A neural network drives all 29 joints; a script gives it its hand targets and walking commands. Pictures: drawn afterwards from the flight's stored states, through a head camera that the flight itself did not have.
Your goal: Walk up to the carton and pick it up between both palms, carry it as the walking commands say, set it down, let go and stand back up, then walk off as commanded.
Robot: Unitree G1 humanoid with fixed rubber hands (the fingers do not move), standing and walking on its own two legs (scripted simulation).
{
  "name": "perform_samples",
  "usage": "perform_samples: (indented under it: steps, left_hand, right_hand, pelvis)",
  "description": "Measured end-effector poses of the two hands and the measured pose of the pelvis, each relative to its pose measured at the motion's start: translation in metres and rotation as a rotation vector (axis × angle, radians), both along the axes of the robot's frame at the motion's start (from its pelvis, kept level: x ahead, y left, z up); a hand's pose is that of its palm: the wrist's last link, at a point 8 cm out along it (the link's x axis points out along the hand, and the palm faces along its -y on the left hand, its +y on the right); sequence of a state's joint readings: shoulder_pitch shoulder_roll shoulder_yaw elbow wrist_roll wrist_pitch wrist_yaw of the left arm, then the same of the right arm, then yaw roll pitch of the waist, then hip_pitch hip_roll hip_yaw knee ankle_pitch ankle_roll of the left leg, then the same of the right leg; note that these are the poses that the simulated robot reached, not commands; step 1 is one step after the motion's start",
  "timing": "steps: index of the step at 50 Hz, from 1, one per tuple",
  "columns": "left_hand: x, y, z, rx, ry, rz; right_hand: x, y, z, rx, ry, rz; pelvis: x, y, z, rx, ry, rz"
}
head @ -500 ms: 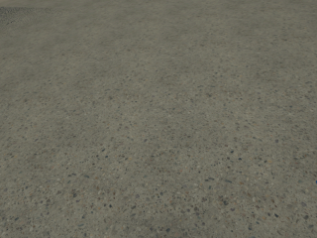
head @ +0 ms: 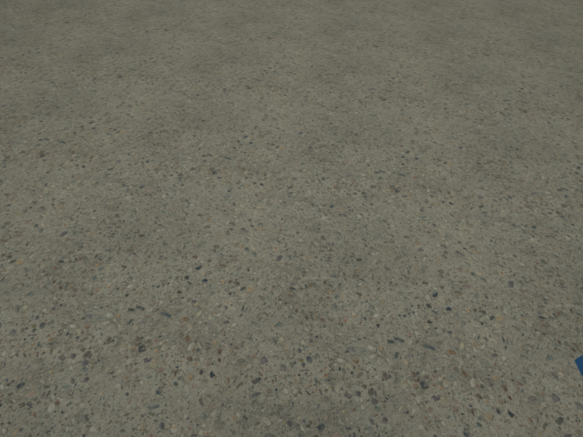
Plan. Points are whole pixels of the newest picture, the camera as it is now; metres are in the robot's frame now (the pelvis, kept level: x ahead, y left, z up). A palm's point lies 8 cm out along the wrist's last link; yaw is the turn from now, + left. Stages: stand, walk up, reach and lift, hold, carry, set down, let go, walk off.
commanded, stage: stand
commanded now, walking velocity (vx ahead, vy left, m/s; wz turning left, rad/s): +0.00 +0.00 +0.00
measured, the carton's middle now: out of the picture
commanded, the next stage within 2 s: none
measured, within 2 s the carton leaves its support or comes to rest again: neither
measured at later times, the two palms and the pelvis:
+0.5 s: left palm out of the picture -0.01 +0.22 -0.14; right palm out of the picture -0.02 -0.22 -0.14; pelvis +0.00 +0.00 +0.00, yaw +0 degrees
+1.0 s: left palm out of the picture -0.04 +0.20 -0.15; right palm out of the picture -0.04 -0.20 -0.15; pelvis +0.00 +0.00 +0.00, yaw +0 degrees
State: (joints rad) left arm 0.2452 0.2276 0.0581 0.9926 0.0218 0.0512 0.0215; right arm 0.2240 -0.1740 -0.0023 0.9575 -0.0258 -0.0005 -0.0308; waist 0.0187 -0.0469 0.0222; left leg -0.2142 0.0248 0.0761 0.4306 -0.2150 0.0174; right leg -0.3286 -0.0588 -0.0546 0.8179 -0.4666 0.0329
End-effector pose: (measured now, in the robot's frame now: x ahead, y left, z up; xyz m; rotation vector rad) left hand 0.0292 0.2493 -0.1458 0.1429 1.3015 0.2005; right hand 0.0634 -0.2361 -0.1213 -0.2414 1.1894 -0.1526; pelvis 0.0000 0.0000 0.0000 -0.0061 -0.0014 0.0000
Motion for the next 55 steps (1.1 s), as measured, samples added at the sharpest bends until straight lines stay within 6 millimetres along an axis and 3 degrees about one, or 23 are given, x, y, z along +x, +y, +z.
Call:
perform_samples:
  steps: [7,22,35,55]
  left_hand:
    - [0.001,-0.008,0.005,0.008,-0.003,-0.018]
    - [-0.036,-0.030,0.002,-0.042,0.087,-0.007]
    - [-0.060,-0.042,-0.001,-0.064,0.148,-0.006]
    - [-0.073,-0.049,-0.002,-0.076,0.181,-0.010]
  right_hand:
    - [-0.028,0.016,-0.021,0.068,0.061,-0.054]
    - [-0.084,0.018,-0.022,0.075,0.206,-0.098]
    - [-0.091,0.028,-0.025,0.095,0.234,-0.103]
    - [-0.103,0.033,-0.026,0.111,0.264,-0.111]
  pelvis:
    - [-0.001,0.006,-0.002,0.013,-0.018,0.001]
    - [-0.003,0.005,0.003,0.004,-0.031,0.007]
    - [-0.004,0.003,0.002,0.001,-0.027,0.007]
    - [-0.003,0.000,0.001,0.001,-0.024,0.004]
